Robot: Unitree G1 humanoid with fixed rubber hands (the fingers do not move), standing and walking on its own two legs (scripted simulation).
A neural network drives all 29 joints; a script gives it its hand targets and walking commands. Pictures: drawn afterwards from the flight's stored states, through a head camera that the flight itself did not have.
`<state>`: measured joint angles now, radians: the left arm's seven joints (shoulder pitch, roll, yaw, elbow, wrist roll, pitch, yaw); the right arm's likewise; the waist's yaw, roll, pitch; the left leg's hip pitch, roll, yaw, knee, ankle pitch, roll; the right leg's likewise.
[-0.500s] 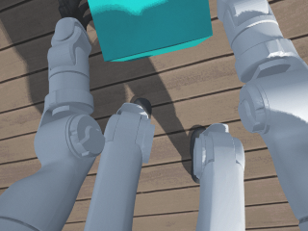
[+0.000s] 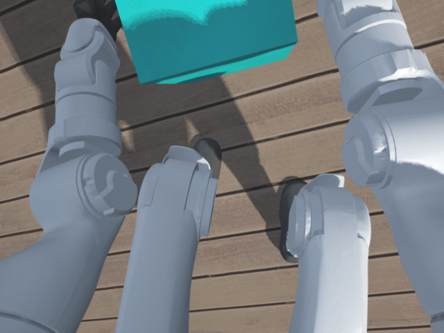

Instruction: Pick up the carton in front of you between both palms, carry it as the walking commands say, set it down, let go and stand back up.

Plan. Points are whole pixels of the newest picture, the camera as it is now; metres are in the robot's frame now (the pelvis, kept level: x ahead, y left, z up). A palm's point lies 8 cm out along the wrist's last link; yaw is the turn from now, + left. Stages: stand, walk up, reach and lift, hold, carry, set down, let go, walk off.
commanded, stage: set down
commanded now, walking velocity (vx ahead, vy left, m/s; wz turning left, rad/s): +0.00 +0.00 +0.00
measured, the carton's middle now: (213, 5) +0.53 +0.12 -0.26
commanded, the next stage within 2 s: let go in 1.46 s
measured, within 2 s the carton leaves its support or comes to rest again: neither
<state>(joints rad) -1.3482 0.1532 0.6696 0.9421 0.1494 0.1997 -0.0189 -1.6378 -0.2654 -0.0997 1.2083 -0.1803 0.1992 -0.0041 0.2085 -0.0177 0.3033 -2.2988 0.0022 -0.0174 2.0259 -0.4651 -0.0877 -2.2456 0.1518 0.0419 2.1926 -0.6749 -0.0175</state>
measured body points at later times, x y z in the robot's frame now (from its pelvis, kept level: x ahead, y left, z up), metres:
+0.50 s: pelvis -0.01 +0.02 -0.01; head +0.38 +0.01 +0.21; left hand +0.49 +0.30 -0.19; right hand +0.61 -0.06 -0.19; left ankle +0.14 +0.14 -0.35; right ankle +0.07 -0.09 -0.35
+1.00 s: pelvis +0.00 +0.02 +0.09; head +0.35 +0.03 +0.38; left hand +0.49 +0.30 -0.02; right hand +0.63 -0.06 -0.02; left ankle +0.14 +0.14 -0.35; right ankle +0.07 -0.09 -0.35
